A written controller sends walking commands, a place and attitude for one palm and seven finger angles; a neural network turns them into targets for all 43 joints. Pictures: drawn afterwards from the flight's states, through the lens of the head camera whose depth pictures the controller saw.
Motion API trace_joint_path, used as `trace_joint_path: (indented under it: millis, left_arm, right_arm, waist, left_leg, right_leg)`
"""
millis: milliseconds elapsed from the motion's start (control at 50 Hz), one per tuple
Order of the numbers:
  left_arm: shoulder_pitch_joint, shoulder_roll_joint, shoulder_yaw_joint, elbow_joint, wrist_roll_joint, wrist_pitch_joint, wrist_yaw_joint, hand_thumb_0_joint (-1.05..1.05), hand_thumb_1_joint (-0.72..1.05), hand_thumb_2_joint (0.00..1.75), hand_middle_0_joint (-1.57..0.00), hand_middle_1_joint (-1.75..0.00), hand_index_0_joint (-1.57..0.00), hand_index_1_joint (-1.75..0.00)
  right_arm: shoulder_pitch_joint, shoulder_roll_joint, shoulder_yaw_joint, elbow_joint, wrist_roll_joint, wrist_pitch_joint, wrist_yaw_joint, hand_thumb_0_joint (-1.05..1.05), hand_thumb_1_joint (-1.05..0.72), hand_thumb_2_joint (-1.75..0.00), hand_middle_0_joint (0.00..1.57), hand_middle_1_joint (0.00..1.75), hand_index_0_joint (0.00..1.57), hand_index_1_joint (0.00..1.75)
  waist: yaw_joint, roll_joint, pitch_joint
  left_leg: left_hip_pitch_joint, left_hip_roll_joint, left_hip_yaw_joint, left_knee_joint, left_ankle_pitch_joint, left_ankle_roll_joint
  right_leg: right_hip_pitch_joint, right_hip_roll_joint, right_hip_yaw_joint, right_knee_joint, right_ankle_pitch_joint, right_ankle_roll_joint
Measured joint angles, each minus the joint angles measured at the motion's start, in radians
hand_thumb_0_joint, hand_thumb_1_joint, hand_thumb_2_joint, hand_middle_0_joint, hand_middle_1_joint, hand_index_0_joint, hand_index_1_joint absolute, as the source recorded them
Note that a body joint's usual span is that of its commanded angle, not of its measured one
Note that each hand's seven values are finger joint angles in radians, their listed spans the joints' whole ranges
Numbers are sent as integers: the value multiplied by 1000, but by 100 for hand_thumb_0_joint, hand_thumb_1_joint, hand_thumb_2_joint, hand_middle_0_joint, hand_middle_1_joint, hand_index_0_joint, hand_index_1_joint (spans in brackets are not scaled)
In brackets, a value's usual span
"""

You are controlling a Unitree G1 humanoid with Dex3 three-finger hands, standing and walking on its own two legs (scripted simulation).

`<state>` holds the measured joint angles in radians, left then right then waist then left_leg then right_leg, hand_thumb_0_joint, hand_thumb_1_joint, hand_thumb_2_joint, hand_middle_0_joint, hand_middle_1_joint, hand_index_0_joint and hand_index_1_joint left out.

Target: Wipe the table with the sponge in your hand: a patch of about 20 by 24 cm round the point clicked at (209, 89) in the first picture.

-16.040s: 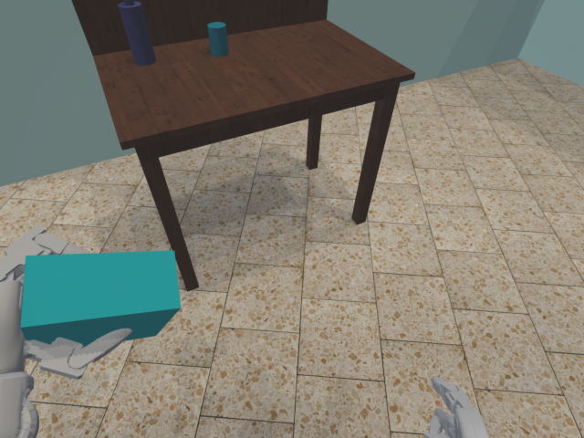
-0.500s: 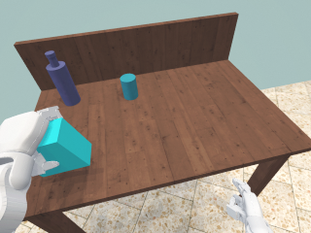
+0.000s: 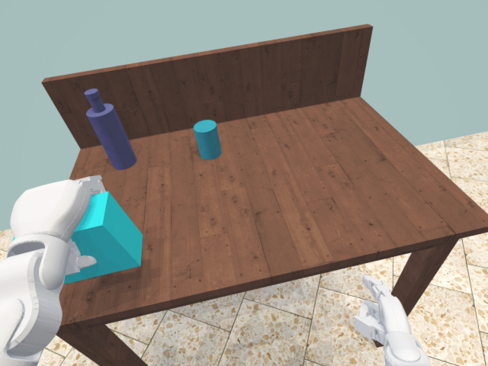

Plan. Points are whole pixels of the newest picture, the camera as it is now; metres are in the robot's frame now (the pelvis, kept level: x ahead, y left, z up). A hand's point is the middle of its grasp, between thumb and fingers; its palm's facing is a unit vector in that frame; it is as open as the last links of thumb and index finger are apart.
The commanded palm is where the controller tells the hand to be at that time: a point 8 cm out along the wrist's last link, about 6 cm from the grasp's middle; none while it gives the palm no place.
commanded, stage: turn the palm down, sponge in hand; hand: left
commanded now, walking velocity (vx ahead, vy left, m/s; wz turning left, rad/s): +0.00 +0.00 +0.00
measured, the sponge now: (92, 246) +0.23 +0.29 +0.11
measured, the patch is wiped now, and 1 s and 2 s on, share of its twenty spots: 0.00 0.00 0.00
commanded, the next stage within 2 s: move the sponge above the wiping area in 0.16 s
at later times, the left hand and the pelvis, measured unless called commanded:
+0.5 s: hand (89, 228) +0.24 +0.28 +0.15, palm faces +0.09 -0.05 -0.99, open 9.9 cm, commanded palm +0.20 +0.28 +0.21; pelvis +0.01 +0.00 +0.00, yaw -1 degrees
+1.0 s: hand (99, 231) +0.24 +0.28 +0.13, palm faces +0.10 -0.05 -0.99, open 9.9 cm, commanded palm +0.21 +0.27 +0.20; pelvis +0.00 +0.01 +0.00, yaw -1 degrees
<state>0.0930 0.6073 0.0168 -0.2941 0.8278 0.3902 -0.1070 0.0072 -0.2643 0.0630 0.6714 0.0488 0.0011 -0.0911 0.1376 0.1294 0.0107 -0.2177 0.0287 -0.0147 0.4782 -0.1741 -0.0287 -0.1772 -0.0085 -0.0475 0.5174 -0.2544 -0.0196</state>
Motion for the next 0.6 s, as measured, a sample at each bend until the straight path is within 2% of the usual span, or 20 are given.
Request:
trace_joint_path:
  millis: [140, 240, 420, 600]
  left_arm:
    - [-1, -6, -15, 5, 6, -16, -15, -1, -48, 104, -75, -134, -76, -135]
    - [-1, -5, -15, 3, 5, -30, -3, -1, -48, 104, -75, -134, -76, -135]
    - [0, -16, -6, 11, 14, 4, -1, -1, -48, 104, -75, -134, -76, -135]
    - [42, -26, -18, -17, 22, -20, 12, -1, -48, 104, -75, -134, -76, -135]
  right_arm:
    - [0, 1, 2, -4, -4, -17, -1, 1, -91, -90, 20, 30, 19, 29]
    - [2, 2, 0, -4, -7, -23, 1, 1, -91, -90, 20, 30, 20, 30]
    - [6, -2, -2, -9, -5, -23, 9, 1, -91, -90, 20, 30, 22, 31]
    - [18, 0, -12, -12, -8, -26, 10, 1, -91, -90, 20, 30, 22, 31]
  waist:
    - [-4, 1, 1]
    - [-4, 0, 1]
    - [-9, -5, -2]
    - [-7, -12, 0]
  left_leg:
    - [0, 3, -1, 4, -1, -3]
    - [3, 5, 2, 3, -4, -5]
    - [4, 3, 8, -1, -6, -3]
    - [12, -1, 12, -3, -12, 3]
  right_leg:
    - [-4, 3, 0, 10, -4, -4]
    - [-2, 5, 3, 10, -6, -5]
    - [-2, 3, 10, 5, -6, -2]
    - [9, 0, 14, -7, -5, 4]
